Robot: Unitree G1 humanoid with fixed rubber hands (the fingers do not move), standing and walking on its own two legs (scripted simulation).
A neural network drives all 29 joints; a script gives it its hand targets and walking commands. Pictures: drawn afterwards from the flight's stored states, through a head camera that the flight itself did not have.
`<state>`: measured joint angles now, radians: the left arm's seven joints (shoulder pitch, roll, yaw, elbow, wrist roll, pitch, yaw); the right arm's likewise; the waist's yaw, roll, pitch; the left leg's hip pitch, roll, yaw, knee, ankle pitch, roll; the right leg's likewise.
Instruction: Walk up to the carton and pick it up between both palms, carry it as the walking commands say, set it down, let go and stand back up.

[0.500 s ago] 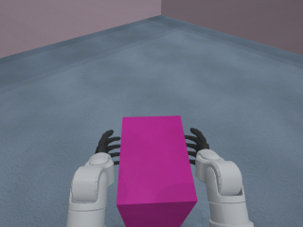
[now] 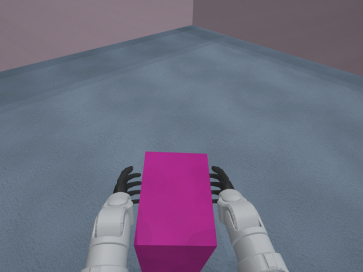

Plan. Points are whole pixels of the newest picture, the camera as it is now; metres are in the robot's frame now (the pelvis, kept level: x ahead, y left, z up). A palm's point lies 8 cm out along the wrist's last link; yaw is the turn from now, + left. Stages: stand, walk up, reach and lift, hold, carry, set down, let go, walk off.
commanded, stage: set down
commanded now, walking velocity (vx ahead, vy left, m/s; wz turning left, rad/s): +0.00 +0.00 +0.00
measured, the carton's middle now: (173, 216) +0.29 +0.05 -0.05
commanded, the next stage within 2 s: none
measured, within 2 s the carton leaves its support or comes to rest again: neither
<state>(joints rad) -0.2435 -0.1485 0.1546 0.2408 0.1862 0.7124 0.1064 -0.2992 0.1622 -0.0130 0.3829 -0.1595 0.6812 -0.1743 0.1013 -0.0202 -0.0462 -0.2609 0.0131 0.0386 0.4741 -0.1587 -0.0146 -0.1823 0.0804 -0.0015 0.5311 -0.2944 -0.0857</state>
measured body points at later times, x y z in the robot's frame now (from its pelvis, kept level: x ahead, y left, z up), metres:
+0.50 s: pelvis -0.04 +0.06 -0.02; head -0.02 +0.08 +0.43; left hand +0.30 +0.19 -0.02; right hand +0.30 -0.05 -0.03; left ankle +0.06 +0.13 -0.73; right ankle +0.00 -0.06 -0.73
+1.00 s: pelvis -0.05 +0.06 -0.06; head +0.09 +0.07 +0.37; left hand +0.32 +0.19 -0.11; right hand +0.35 -0.05 -0.11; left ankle +0.06 +0.13 -0.73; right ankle +0.00 -0.06 -0.73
